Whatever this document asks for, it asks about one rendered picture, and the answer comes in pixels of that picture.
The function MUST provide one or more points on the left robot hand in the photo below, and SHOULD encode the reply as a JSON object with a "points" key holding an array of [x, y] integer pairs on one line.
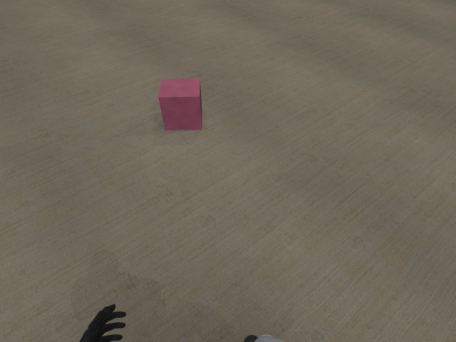
{"points": [[98, 326]]}

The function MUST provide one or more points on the carton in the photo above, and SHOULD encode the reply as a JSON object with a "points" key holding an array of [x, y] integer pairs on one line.
{"points": [[181, 104]]}

